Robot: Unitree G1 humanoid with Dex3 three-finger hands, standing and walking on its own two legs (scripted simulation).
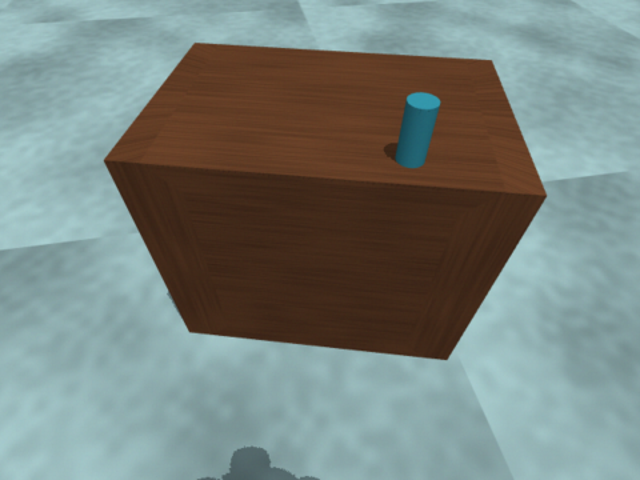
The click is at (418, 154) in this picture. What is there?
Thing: squat round
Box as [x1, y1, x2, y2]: [395, 92, 439, 167]
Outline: 428,93 412,93 406,99 395,158 398,163 407,167 420,166 424,162 439,106 438,98
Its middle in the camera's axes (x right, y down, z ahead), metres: +0.20 -0.23 +0.78
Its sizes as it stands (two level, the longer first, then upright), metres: 0.063 0.063 0.134
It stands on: a support 0.75 m high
